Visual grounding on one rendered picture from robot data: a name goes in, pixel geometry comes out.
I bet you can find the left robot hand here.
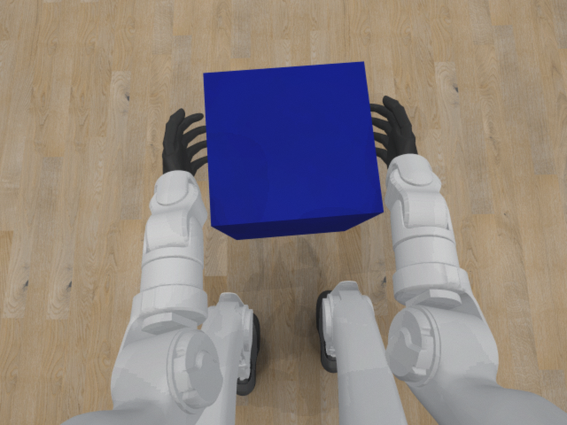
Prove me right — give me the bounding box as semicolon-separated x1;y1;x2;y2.
162;108;208;177

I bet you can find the right robot forearm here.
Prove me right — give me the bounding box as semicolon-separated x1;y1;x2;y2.
384;154;499;371

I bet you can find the robot left shin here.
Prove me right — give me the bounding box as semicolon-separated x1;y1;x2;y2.
208;292;251;379

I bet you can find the left robot forearm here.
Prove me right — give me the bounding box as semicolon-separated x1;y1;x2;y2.
111;170;208;395

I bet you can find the robot left upper arm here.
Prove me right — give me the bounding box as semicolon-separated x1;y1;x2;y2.
60;328;223;425

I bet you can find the robot left thigh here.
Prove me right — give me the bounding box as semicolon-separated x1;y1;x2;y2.
195;301;253;425

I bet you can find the right robot hand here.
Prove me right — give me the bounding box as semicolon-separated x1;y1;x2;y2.
369;96;418;169

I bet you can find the carton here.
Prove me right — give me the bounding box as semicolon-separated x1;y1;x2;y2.
203;61;384;240

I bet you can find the robot right upper arm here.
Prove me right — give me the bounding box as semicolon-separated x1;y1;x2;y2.
385;305;567;425

